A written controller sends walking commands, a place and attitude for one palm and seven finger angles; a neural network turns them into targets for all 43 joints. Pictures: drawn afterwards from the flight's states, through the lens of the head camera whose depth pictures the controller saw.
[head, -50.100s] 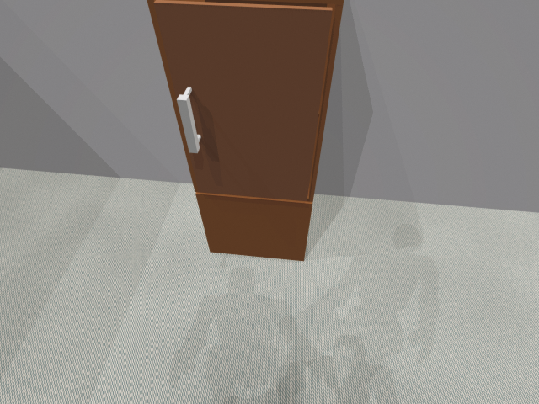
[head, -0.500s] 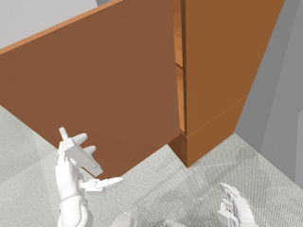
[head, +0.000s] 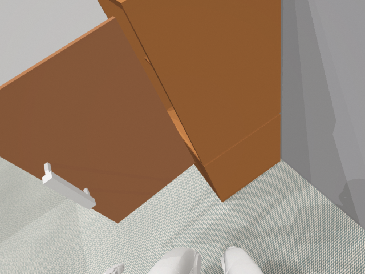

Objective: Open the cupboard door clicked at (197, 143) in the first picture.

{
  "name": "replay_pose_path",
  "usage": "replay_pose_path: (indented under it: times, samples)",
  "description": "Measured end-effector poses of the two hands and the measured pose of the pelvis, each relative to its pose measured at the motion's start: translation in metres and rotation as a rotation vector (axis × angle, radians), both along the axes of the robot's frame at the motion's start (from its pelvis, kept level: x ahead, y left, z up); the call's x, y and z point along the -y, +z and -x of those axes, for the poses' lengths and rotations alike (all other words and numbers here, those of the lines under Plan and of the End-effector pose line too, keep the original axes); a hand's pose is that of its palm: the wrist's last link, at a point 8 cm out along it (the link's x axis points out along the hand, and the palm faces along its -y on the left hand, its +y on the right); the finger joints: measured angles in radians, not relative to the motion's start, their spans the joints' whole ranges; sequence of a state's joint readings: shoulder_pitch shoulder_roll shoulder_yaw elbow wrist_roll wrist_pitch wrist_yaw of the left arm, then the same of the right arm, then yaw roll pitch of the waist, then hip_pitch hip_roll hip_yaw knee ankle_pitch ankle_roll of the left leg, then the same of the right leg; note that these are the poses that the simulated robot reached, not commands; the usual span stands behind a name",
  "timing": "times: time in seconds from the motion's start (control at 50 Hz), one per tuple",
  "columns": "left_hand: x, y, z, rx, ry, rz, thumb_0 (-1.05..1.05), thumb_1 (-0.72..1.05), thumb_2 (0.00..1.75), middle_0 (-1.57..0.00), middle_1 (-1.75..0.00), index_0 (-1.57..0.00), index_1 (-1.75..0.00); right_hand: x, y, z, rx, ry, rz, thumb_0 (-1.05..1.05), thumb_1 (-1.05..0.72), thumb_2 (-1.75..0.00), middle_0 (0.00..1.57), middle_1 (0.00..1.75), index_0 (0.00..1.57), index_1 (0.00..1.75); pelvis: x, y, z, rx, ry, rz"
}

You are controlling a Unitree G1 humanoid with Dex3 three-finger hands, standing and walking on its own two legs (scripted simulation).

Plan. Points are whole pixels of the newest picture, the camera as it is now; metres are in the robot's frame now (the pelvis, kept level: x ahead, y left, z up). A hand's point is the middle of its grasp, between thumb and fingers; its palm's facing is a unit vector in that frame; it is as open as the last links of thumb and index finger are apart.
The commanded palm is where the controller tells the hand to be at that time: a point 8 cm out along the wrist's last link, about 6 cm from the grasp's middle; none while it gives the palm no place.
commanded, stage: relax the arm and regain balance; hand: left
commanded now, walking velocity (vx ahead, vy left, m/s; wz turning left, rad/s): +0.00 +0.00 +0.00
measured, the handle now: (70, 186) +0.34 +0.32 +0.03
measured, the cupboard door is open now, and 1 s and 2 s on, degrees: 94 94 94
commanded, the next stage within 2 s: stand and wait in 0.82 s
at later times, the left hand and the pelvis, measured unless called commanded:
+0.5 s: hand out of the picture +0.11 +0.01 -0.08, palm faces +0.10 -0.97 -0.24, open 16.4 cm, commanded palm none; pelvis -0.01 -0.15 +0.06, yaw -5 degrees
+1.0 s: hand out of the picture +0.11 +0.01 -0.08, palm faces +0.04 -0.98 -0.21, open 16.7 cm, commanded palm none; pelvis -0.01 -0.15 +0.07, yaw -7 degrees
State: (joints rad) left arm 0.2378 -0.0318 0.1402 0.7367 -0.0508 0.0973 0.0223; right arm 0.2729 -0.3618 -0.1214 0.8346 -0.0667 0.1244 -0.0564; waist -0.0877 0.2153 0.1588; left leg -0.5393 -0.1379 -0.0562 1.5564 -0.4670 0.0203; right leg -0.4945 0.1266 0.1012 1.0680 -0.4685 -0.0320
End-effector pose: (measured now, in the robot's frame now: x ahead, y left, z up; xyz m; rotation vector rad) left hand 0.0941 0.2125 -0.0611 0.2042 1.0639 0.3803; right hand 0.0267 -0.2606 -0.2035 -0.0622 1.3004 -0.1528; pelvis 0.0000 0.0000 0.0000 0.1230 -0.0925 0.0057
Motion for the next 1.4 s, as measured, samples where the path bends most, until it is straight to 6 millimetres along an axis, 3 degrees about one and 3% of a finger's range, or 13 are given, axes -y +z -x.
replay_pose_path:
  times: [0.12,0.18,0.24,0.32,0.38,0.46,0.56,0.66,0.9,1.0,1.1,1.22,1.4]
  samples:
    - [0.062,0.034,-0.021,-0.033,-0.067,0.091,0.11,-0.58,0.29,-0.16,-0.30,-0.15,-0.31,0.027,0.097,0.046,-0.034,-0.095,0.006,0.01,-0.91,-0.90,0.20,0.30,0.20,0.30,0.052,0.064,-0.004,-0.058,0.000,0.054]
    - [0.078,0.020,-0.041,0.020,-0.156,0.089,0.08,-0.55,0.30,-0.16,-0.30,-0.15,-0.30,0.051,0.095,0.079,-0.097,-0.119,0.072,0.00,-0.90,-0.90,0.20,0.30,0.21,0.30,0.076,0.049,-0.002,-0.120,0.008,0.112]
    - [0.097,0.005,-0.043,0.054,-0.212,0.091,0.05,-0.53,0.30,-0.16,-0.30,-0.15,-0.30,0.074,0.087,0.090,-0.171,-0.082,0.073,0.00,-0.90,-0.90,0.20,0.30,0.20,0.30,0.100,0.036,0.002,-0.126,-0.035,0.078]
    - [0.123,-0.017,-0.015,-0.035,-0.213,0.103,0.03,-0.50,0.30,-0.15,-0.30,-0.15,-0.30,0.102,0.080,0.080,-0.151,-0.106,0.063,0.01,-0.90,-0.90,0.20,0.30,0.20,0.30,0.128,0.030,0.006,-0.092,-0.047,0.095]
    - [0.136,-0.008,-0.002,0.017,-0.062,0.140,0.11,-0.52,0.30,-0.15,-0.30,-0.16,-0.30,0.118,0.088,0.053,-0.096,-0.087,0.067,0.01,-0.90,-0.90,0.20,0.30,0.20,0.30,0.137,0.040,0.009,-0.080,-0.061,0.099]
    - [0.147,0.009,-0.003,0.036,-0.096,0.112,0.18,-0.55,0.28,-0.15,-0.30,-0.16,-0.30,0.128,0.103,0.002,0.060,-0.084,0.053,0.01,-0.91,-0.90,0.20,0.30,0.20,0.30,0.147,0.053,0.013,-0.081,-0.085,0.097]
    - [0.154,0.016,-0.008,0.027,-0.154,0.097,0.17,-0.55,0.28,-0.15,-0.30,-0.16,-0.30,0.123,0.124,-0.046,0.250,-0.089,0.018,0.01,-0.91,-0.90,0.20,0.30,0.20,0.30,0.157,0.060,0.012,-0.073,-0.108,0.108]
    - [0.158,0.013,-0.010,0.041,-0.144,0.111,0.14,-0.55,0.28,-0.15,-0.30,-0.16,-0.30,0.120,0.127,-0.046,0.275,-0.069,0.015,0.00,-0.90,-0.90,0.20,0.30,0.20,0.30,0.164,0.059,0.011,-0.053,-0.111,0.119]
    - [0.158,0.014,-0.005,0.008,-0.147,0.139,0.19,-0.59,0.26,-0.15,-0.30,-0.15,-0.30,0.130,0.114,0.072,-0.064,-0.134,0.061,0.00,-0.91,-0.90,0.20,0.30,0.20,0.30,0.159,0.066,0.012,-0.055,-0.115,0.125]
    - [0.151,0.010,-0.008,-0.022,-0.165,0.141,0.20,-0.61,0.25,-0.15,-0.30,-0.15,-0.30,0.118,0.117,0.117,-0.184,-0.162,0.059,0.00,-0.91,-0.90,0.20,0.30,0.20,0.30,0.154,0.067,0.012,-0.058,-0.123,0.124]
    - [0.144,0.008,-0.012,-0.048,-0.193,0.138,0.20,-0.61,0.25,-0.15,-0.30,-0.15,-0.30,0.096,0.119,0.138,-0.238,-0.179,0.029,0.01,-0.91,-0.90,0.20,0.30,0.20,0.30,0.148,0.068,0.013,-0.061,-0.129,0.123]
    - [0.137,0.008,-0.013,-0.059,-0.207,0.137,0.20,-0.61,0.25,-0.15,-0.30,-0.15,-0.30,0.070,0.116,0.134,-0.227,-0.176,-0.018,0.01,-0.91,-0.90,0.20,0.30,0.20,0.30,0.139,0.068,0.013,-0.064,-0.128,0.120]
    - [0.130,0.006,-0.011,-0.042,-0.191,0.156,0.21,-0.61,0.25,-0.15,-0.30,-0.15,-0.30,0.056,0.113,0.091,-0.122,-0.145,-0.033,0.00,-0.90,-0.90,0.20,0.30,0.20,0.30,0.128,0.068,0.013,-0.066,-0.121,0.118]
